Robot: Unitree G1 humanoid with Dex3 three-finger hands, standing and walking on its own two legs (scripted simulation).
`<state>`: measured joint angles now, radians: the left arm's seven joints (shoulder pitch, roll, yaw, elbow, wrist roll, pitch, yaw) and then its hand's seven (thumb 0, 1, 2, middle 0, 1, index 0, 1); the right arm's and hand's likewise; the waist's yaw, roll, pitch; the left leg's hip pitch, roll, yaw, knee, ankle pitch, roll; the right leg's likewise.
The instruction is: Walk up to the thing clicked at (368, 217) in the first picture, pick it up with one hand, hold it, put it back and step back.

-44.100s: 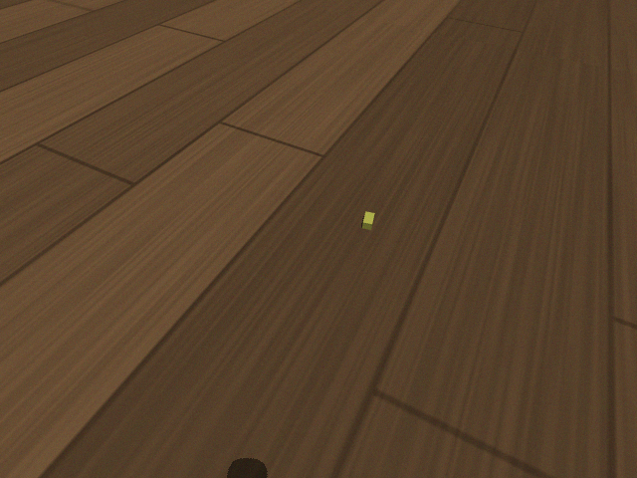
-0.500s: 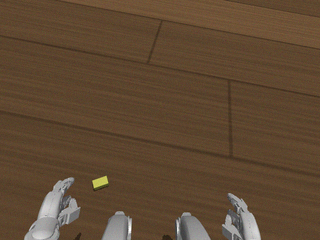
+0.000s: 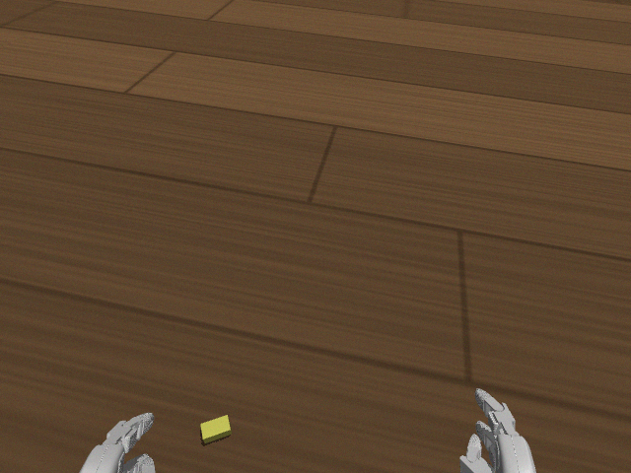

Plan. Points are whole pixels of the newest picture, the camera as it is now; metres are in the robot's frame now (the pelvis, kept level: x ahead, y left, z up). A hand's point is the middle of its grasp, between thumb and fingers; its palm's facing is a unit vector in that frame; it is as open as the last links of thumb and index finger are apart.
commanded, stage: home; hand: left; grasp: from above
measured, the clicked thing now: (216, 428) +0.42 +0.25 -0.70
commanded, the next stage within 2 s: stand in 1.80 s
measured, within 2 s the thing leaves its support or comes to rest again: neither
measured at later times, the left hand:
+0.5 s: hand out of the picture +0.16 +0.18 -0.05, palm faces +0.05 -0.98 -0.21, open 7.4 cm
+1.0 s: hand out of the picture +0.16 +0.17 -0.05, palm faces +0.05 -0.98 -0.20, open 7.4 cm
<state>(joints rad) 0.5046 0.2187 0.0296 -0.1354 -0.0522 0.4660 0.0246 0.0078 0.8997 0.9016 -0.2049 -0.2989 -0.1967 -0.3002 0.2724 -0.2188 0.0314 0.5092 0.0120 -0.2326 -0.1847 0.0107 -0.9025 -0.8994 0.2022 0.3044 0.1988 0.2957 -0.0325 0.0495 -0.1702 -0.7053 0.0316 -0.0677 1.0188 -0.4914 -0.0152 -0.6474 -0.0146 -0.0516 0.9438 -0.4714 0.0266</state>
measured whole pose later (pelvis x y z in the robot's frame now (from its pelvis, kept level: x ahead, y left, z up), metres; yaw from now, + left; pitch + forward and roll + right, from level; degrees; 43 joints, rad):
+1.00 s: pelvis +0.00 +0.00 +0.00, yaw +0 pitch +10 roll -3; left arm 0.49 0.22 0.03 -0.13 -0.05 0.46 0.02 0.01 0.90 0.90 -0.20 -0.30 -0.20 -0.30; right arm 0.28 -0.21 0.03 0.54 0.01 -0.25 -0.18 0.01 -0.90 -0.90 0.20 0.30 0.20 0.30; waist -0.03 0.05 -0.16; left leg -0.70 0.04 -0.07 1.02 -0.49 -0.02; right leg -0.65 -0.01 -0.05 0.96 -0.48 0.02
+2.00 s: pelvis +0.00 +0.00 +0.01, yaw +0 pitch +5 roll -1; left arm 0.29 0.26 0.00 0.27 0.04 0.18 0.04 0.01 0.90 0.90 -0.21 -0.30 -0.20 -0.30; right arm 0.19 -0.25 0.01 0.70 -0.09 -0.11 -0.08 0.01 -0.90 -0.90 0.20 0.30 0.20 0.30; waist 0.02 0.00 -0.03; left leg -0.56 0.01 -0.03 0.94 -0.46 0.00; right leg -0.53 -0.04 -0.02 0.91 -0.46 0.03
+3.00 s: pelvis -0.01 +0.00 +0.07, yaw +0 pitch -4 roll +0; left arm 0.16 0.30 0.03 1.14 0.03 0.00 0.03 0.00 0.90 0.90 -0.21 -0.30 -0.20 -0.30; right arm 0.15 -0.31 -0.03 1.12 -0.02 0.00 -0.02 0.00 -0.91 -0.90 0.20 0.30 0.20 0.30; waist 0.01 0.01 0.06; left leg -0.12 0.01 -0.03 0.39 -0.19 -0.01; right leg -0.10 -0.04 -0.03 0.37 -0.20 0.03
